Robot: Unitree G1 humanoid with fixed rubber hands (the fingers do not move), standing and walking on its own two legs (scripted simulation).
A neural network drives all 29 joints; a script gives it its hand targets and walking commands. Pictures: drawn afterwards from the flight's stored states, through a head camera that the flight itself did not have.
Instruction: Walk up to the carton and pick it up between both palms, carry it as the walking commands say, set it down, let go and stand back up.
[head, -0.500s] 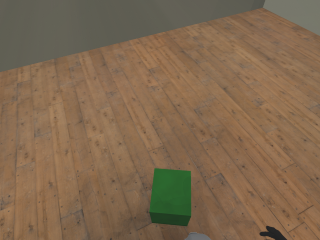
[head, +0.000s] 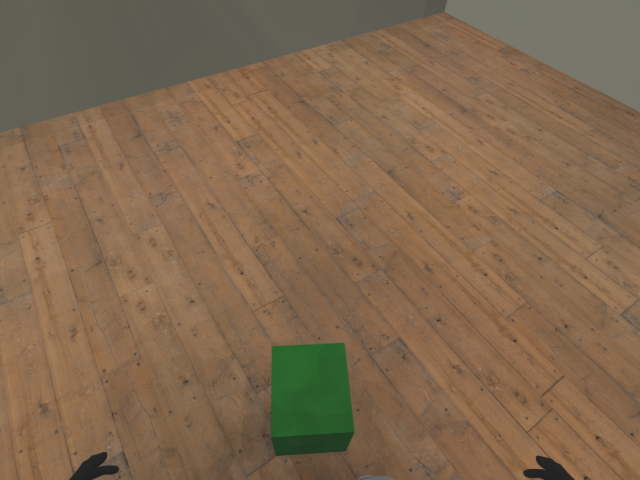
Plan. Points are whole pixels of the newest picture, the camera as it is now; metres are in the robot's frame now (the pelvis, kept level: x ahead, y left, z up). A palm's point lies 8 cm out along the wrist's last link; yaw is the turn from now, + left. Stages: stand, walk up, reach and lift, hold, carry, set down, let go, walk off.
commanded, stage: walk up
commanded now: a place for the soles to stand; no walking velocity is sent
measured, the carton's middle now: (309, 400) +0.41 -0.01 -0.65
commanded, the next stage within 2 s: none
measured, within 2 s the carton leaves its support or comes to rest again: neither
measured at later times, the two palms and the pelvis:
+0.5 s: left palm out of the picture +0.10 +0.30 -0.11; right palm out of the picture +0.06 -0.32 -0.12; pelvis +0.00 -0.01 +0.00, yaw -4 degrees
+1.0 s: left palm out of the picture +0.13 +0.28 -0.11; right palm out of the picture +0.03 -0.33 -0.12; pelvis +0.00 -0.01 +0.00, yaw -6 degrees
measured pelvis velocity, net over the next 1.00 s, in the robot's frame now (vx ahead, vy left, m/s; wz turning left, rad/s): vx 0.00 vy -0.01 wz -0.10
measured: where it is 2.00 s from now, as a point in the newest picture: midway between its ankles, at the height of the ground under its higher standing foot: outside the picture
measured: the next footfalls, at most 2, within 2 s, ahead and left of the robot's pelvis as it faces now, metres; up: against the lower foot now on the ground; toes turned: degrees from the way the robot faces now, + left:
none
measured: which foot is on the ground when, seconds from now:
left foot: down 0.00-1.00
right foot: down 0.00-1.00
